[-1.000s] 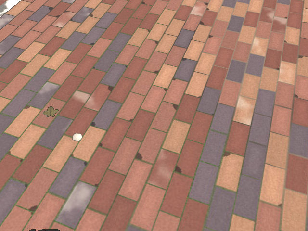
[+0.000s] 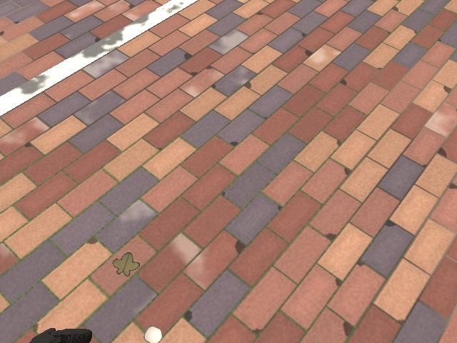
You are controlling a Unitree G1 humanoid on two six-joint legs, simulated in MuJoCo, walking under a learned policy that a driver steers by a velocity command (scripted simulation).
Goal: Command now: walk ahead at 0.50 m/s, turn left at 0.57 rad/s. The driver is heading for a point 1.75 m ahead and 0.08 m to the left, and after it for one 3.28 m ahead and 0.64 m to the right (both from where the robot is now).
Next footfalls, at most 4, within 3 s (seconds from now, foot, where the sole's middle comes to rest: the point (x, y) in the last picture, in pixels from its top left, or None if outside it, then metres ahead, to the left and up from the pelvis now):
0.18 right None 0.29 -0.15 -0.78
0.68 left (157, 335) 0.48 0.19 -0.78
1.22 right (220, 231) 0.81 -0.01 -0.78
1.70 left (172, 162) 1.11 0.16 -0.78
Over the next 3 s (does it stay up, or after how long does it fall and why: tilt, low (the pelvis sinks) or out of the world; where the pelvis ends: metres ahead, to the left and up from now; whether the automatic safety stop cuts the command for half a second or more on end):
stays up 1.32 0.03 -0.01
